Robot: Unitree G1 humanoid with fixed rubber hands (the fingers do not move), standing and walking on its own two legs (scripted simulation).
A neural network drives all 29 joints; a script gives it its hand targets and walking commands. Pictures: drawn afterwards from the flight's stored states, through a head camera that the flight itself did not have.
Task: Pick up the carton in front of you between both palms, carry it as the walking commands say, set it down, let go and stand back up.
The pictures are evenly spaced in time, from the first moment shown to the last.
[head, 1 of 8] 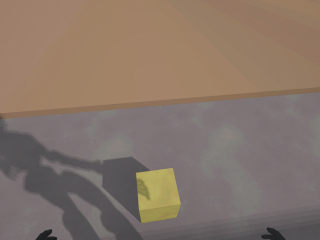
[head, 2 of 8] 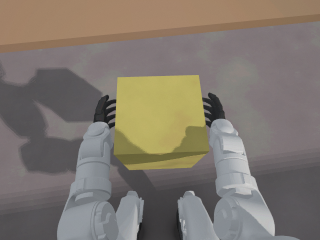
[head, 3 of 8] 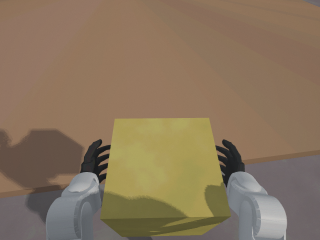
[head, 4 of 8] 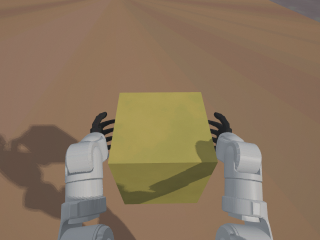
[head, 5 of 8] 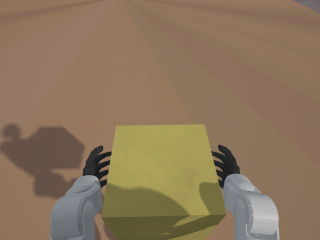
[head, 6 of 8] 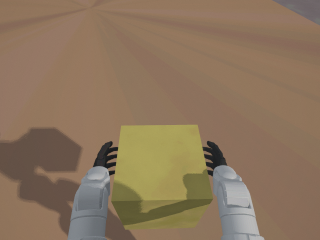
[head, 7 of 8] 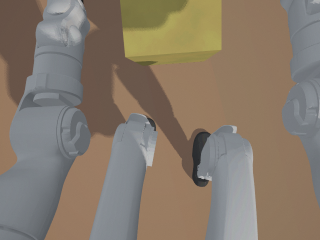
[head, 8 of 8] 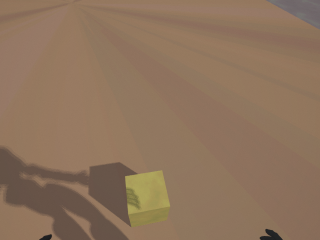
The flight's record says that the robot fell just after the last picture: no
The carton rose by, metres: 0.81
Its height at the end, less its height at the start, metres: +0.07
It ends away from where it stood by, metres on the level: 3.81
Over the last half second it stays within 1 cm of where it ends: yes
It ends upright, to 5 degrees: yes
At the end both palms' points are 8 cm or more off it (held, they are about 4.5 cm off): yes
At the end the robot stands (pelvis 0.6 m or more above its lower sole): yes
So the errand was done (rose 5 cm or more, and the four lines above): yes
